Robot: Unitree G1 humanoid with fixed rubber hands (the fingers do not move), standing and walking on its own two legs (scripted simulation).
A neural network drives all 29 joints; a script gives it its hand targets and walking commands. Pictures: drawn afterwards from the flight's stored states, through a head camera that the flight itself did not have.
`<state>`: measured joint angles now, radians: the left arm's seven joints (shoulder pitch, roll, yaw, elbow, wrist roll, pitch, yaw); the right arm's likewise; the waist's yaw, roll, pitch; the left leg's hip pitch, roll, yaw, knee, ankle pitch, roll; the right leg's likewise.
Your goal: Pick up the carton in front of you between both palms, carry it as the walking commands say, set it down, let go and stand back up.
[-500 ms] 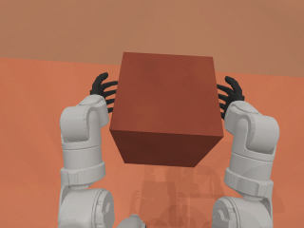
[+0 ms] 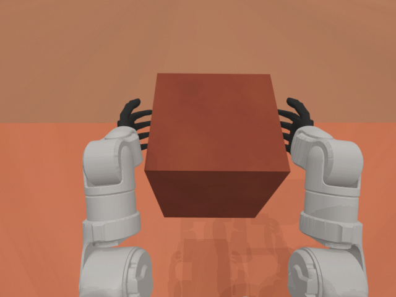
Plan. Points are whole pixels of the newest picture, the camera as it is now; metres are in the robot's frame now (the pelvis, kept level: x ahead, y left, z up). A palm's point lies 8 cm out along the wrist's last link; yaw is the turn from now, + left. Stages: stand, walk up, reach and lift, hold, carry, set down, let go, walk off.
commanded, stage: carry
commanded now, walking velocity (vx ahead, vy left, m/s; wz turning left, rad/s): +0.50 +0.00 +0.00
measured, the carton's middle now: (211, 153) +0.39 +0.00 +0.09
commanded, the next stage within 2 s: none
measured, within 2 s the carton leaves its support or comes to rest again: neither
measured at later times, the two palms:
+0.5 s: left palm (151, 46) +0.66 +0.15 +0.19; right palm (271, 57) +0.62 -0.15 +0.18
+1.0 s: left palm out of the picture +0.92 +0.18 +0.22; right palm out of the picture +0.95 -0.12 +0.22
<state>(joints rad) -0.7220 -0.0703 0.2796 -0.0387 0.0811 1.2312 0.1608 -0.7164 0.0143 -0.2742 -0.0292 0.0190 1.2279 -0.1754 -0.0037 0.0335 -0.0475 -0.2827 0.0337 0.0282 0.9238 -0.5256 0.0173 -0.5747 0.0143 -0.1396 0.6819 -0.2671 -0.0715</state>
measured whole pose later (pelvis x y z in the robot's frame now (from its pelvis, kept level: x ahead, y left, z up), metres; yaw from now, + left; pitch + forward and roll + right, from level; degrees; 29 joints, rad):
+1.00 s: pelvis +0.58 -0.01 +0.07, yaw +0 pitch +5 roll +0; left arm -0.70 -0.05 0.27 -0.05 0.00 1.24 0.19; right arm -0.70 0.10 -0.34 -0.11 -0.09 1.27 -0.14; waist 0.13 0.00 -0.01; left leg -0.73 0.03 0.04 1.08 -0.41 0.03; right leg -0.32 0.01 -0.11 0.52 -0.37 -0.06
